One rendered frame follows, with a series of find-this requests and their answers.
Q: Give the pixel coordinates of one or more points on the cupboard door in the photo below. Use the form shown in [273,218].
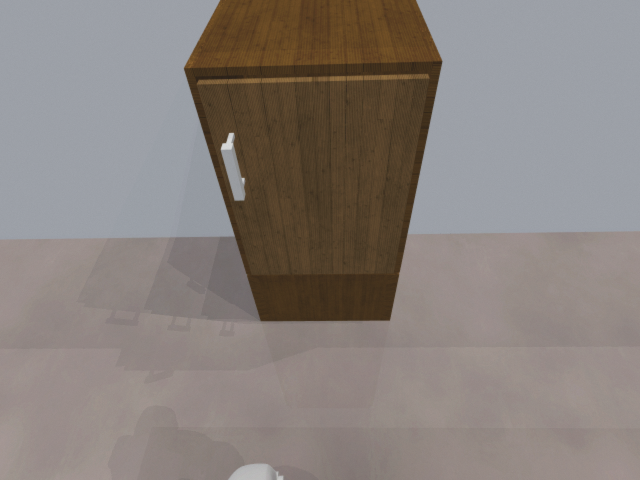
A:
[327,163]

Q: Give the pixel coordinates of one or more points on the handle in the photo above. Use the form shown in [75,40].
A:
[230,160]

